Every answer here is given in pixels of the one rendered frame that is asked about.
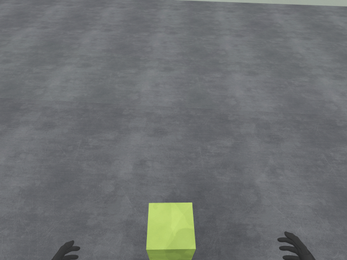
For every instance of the carton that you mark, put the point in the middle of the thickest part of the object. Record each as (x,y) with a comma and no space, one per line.
(170,231)

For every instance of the right robot hand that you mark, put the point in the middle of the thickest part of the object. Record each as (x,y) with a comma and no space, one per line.
(299,248)

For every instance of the left robot hand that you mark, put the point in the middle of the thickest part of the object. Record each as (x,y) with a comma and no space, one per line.
(66,248)

